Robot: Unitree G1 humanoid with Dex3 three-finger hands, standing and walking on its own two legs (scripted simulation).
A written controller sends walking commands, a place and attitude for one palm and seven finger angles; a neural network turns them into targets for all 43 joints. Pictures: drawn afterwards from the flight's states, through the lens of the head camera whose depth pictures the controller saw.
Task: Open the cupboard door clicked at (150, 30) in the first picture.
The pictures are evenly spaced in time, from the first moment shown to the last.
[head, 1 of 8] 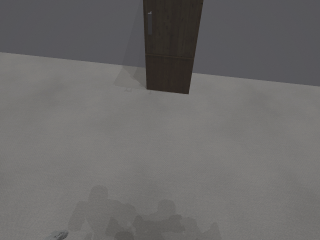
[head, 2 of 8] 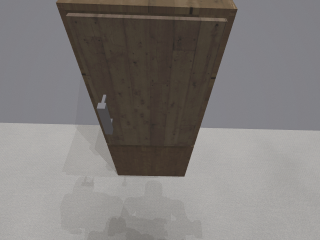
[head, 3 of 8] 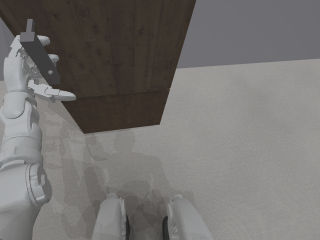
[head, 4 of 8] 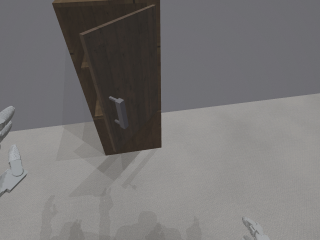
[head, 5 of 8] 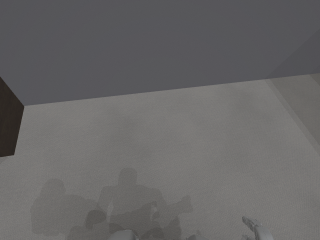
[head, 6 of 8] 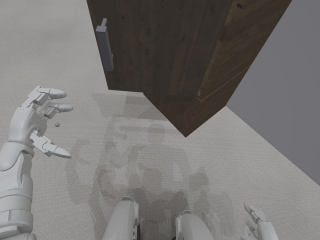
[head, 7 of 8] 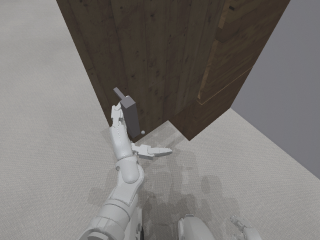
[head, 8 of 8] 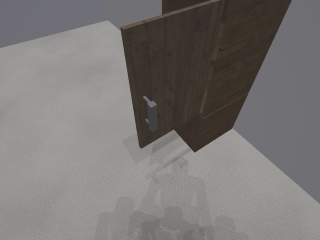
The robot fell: no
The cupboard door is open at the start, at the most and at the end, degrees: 0 92 92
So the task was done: yes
